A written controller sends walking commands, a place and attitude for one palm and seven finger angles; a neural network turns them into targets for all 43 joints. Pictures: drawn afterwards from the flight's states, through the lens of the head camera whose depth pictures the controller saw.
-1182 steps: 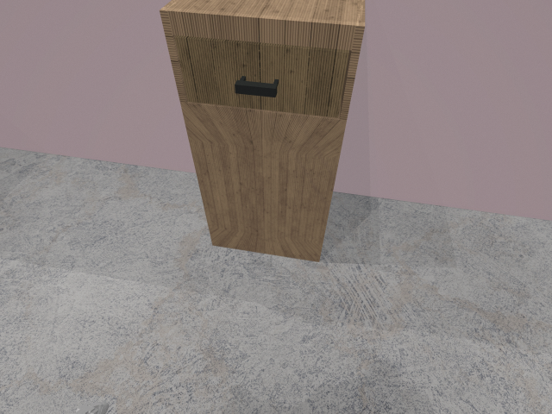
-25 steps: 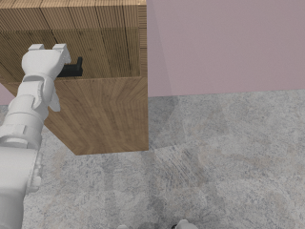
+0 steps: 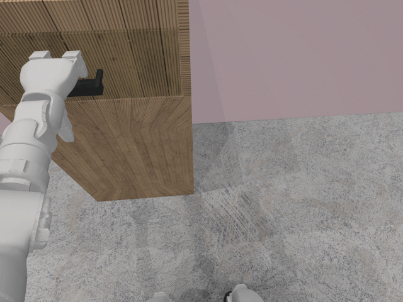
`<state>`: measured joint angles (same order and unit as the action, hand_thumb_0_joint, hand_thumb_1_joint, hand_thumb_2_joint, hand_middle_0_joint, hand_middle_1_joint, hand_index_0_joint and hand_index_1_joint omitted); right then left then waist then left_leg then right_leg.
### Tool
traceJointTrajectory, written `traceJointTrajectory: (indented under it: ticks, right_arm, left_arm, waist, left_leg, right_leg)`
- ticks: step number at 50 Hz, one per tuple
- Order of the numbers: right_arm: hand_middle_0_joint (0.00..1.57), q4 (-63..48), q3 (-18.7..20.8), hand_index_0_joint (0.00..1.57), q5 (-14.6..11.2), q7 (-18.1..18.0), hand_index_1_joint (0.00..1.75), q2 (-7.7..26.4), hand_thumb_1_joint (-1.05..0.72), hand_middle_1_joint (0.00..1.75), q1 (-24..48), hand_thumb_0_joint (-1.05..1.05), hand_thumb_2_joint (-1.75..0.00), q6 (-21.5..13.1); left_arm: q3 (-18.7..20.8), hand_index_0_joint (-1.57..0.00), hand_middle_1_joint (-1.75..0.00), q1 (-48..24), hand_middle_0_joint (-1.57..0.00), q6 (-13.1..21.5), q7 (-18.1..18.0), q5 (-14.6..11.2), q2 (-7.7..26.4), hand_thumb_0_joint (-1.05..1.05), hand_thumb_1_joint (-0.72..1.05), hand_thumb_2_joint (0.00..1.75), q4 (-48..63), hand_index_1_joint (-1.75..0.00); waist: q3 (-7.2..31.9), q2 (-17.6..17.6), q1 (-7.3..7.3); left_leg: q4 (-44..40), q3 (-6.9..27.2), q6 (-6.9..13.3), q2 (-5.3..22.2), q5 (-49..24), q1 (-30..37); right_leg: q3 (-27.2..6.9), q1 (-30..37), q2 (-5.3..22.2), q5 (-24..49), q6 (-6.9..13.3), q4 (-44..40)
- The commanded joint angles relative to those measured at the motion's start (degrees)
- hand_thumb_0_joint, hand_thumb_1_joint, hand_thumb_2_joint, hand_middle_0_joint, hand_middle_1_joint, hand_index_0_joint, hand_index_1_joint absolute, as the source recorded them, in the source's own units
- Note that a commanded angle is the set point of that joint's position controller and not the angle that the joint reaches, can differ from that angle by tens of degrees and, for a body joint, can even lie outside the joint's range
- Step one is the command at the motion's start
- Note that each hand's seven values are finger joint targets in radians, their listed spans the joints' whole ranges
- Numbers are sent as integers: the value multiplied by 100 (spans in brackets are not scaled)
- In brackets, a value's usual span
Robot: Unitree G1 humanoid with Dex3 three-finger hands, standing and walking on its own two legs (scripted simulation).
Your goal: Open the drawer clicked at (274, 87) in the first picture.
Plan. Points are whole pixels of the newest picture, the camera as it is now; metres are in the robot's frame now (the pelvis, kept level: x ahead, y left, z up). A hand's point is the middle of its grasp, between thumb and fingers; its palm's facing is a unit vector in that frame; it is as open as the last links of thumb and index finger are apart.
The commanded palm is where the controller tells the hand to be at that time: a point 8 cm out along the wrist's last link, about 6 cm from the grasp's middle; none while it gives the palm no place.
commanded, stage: lift the fingers back up to retry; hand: left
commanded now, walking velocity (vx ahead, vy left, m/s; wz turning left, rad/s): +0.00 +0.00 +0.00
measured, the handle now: (77, 81) +0.56 +0.25 +0.08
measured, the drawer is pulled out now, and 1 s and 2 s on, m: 0.00 0.00 0.00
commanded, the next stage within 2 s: re-aim the fingers above the handle in 0.84 s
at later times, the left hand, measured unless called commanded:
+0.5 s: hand (67, 88) +0.51 +0.25 +0.10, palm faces -0.03 +0.00 -1.00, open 13.6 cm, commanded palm +0.49 +0.25 +0.18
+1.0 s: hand (56, 81) +0.50 +0.25 +0.14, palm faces -0.04 -0.01 -1.00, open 13.8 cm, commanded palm +0.48 +0.25 +0.20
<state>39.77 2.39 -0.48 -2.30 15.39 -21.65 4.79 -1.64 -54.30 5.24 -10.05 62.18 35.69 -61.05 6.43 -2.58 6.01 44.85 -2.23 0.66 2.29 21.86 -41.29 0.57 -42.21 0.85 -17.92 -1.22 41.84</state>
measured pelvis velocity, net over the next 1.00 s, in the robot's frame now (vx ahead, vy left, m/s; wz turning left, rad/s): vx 0.02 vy -0.01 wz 0.01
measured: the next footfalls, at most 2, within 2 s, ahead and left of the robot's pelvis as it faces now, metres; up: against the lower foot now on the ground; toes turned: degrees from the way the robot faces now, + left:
none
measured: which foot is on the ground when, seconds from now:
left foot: down 0.00-1.00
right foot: down 0.00-1.00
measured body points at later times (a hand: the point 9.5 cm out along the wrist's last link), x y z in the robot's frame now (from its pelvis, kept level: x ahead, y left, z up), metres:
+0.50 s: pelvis +0.01 +0.01 +0.01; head +0.11 +0.00 +0.45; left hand +0.51 +0.24 +0.16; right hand +0.03 -0.27 -0.12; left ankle -0.01 +0.11 -0.71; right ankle +0.01 -0.14 -0.71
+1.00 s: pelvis +0.02 -0.01 +0.02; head +0.09 -0.02 +0.46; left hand +0.49 +0.24 +0.19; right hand +0.09 -0.28 -0.11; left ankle -0.01 +0.11 -0.71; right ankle +0.01 -0.14 -0.71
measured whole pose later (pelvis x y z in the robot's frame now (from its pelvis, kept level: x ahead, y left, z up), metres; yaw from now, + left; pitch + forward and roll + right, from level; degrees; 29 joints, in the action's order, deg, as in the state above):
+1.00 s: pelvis +0.02 -0.01 +0.02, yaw +1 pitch +13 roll -1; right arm 38.2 2.6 -1.2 -2.8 15.9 -17.3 6.5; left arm -1.0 -50.0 8.6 -1.3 59.0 34.5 -50.8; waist 4.9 -2.9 3.3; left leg 36.6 -1.8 0.1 1.9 20.1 -29.8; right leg 1.2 -30.9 1.0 -17.1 -0.9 34.7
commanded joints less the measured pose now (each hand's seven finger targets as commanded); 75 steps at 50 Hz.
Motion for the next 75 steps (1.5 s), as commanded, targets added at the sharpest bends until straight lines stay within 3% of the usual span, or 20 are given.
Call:
traceJointTrajectory:
  ticks: [1,7,11,14,18,21,23,25,26,30,33,36,39,40,46,52,55,59,67,75]
  right_arm:
    - [20,-287,337,20,-2,-88,30,961,-90,30,-813,0,-90,-105]
    - [20,-312,367,20,14,-80,30,907,-90,30,-802,0,-90,-112]
    - [20,-283,355,20,10,-93,30,908,-90,30,-746,0,-90,-119]
    - [20,-253,373,20,27,-103,30,902,-90,30,-730,0,-90,-137]
    - [20,-241,358,20,26,-96,30,926,-90,30,-678,0,-90,-123]
    - [20,-239,329,20,11,-64,30,906,-90,30,-629,0,-90,-128]
    - [20,-302,354,20,13,-33,30,889,-90,30,-614,0,-90,-121]
    - [20,-327,364,20,13,-39,30,911,-90,30,-573,0,-90,-94]
    - [20,-358,344,20,16,-44,30,883,-90,30,-522,0,-90,-91]
    - [20,-368,335,20,-46,-39,30,893,-90,30,-392,0,-90,-27]
    - [20,-405,323,20,-75,-32,30,899,-90,30,-283,0,-90,5]
    - [20,-398,265,20,-117,-53,30,913,-90,30,-186,0,-90,69]
    - [20,-458,257,20,-131,-117,30,904,-90,30,-123,0,-90,82]
    - [20,-456,264,20,-133,-137,30,927,-90,30,-146,0,-90,87]
    - [20,-542,295,20,-60,-159,30,848,-90,30,-109,0,-90,47]
    - [20,-428,339,20,-43,-63,30,856,-90,30,-152,0,-90,13]
    - [20,-394,340,20,-56,-61,30,893,-90,30,-179,0,-90,24]
    - [20,-400,338,20,-74,-86,30,880,-90,30,-175,0,-90,40]
    - [20,-473,297,20,-71,-112,30,874,-90,30,-146,0,-90,80]
    - [20,-504,353,20,-73,-69,30,894,-90,30,-122,0,-90,37]
  left_arm:
    - [160,-30,-120,-1804,-30,-11,54,-49,1016,0,-50,30,521,-120]
    - [198,-30,-120,-2250,-30,27,50,-84,1061,0,-50,30,1055,-120]
    - [154,-30,-120,-2558,-30,30,33,-121,1035,0,-50,30,1236,-120]
    - [287,-30,-120,-2783,-30,104,7,-127,1190,0,-50,30,1579,-120]
    - [638,-30,-120,-2846,-30,72,-67,-103,1578,0,-50,30,1667,-120]
    - [696,-30,-120,-2844,-30,-66,-113,-59,1657,0,-50,30,1617,-120]
    - [525,-30,-120,-2999,-30,-80,-60,-122,1401,0,-50,30,1969,-120]
    - [963,-30,-120,-2778,-30,-78,-39,-169,1889,0,-50,30,2102,-120]
    - [754,-30,-120,-2856,-30,-79,4,-184,1676,0,-50,30,2233,-120]
    - [855,-30,-120,-2500,-30,-236,164,-214,1806,0,-50,30,2105,-120]
    - [537,-30,-120,-2474,-30,-337,386,-297,1480,0,-50,30,2128,-120]
    - [168,-30,-120,-2098,-30,-455,668,-326,1083,0,-50,30,1535,-120]
    - [38,-30,-120,-2205,-30,-283,908,-363,1036,0,-50,30,1600,-120]
    - [252,-30,-120,-2272,-30,-157,936,-368,1299,0,-50,30,1766,-120]
    - [631,-30,-120,-2367,-30,358,717,-382,1579,0,-50,30,2239,-120]
    - [658,-30,-120,-2646,-30,90,263,-245,1624,0,-50,30,2171,-120]
    - [661,-30,-120,-2550,-30,-92,300,-245,1649,0,-50,30,2016,-120]
    - [243,-30,-120,-2650,-30,-137,547,-326,1212,0,-50,30,1989,-120]
    - [833,-30,-120,-2060,-30,112,602,-313,1776,0,-50,30,1968,-120]
    - [800,-30,-120,-2062,-30,40,405,-269,1714,0,-50,30,2294,-120]
  waist:
    - [1834,130,166]
    - [2338,-190,130]
    - [2266,-128,188]
    - [2485,-374,156]
    - [2555,-263,48]
    - [2526,-409,-13]
    - [2746,-490,14]
    - [2896,-426,-108]
    - [2968,-368,-72]
    - [2635,-305,-168]
    - [2508,-203,-138]
    - [1727,203,-66]
    - [1651,240,-36]
    - [1752,228,-79]
    - [2171,-9,-192]
    - [2437,-268,-139]
    - [2476,-194,-123]
    - [2326,-97,-13]
    - [2220,35,-300]
    - [2395,-146,-264]
  left_leg:
    - [-457,40,171,-272,-1583,1125]
    - [-450,89,159,-261,-1975,1577]
    - [-542,145,168,-258,-1939,1728]
    - [-559,181,152,-250,-2257,2028]
    - [-605,186,136,-253,-2566,2056]
    - [-653,185,114,-238,-2838,2126]
    - [-629,207,103,-213,-3330,2459]
    - [-633,184,121,-221,-3557,2522]
    - [-649,177,136,-234,-3643,2548]
    - [-807,148,127,-227,-3592,2493]
    - [-918,94,145,-231,-3535,2540]
    - [-1085,54,154,-243,-2803,2235]
    - [-1155,10,185,-286,-2358,2202]
    - [-1144,34,182,-289,-2382,2211]
    - [-979,40,169,-339,-2819,2273]
    - [-884,21,134,-329,-3024,2344]
    - [-902,30,145,-313,-3070,2370]
    - [-948,34,180,-307,-2913,2439]
    - [-1050,35,160,-299,-2913,2147]
    - [-1032,18,160,-271,-3175,2408]
  right_leg:
    - [136,1009,-365,1217,227,-459]
    - [132,1149,-376,1382,239,-436]
    - [147,1167,-386,1298,229,-541]
    - [162,1222,-385,1431,242,-559]
    - [184,1481,-400,1667,256,-568]
    - [215,1567,-400,1816,260,-558]
    - [229,1612,-407,1999,252,-598]
    - [192,1939,-406,2296,228,-612]
    - [181,2042,-392,2395,210,-631]
    - [200,2197,-390,2398,226,-746]
    - [185,2348,-366,2452,227,-861]
    - [221,2126,-346,2084,208,-1009]
    - [141,2161,-299,1894,210,-1099]
    - [126,2217,-304,1954,229,-1068]
    - [93,2343,-297,2269,236,-873]
    - [100,2282,-322,2399,235,-801]
    - [116,2342,-330,2461,230,-822]
    - [107,2258,-325,2330,213,-935]
    - [119,2496,-317,2346,246,-872]
    - [119,2480,-342,2416,240,-876]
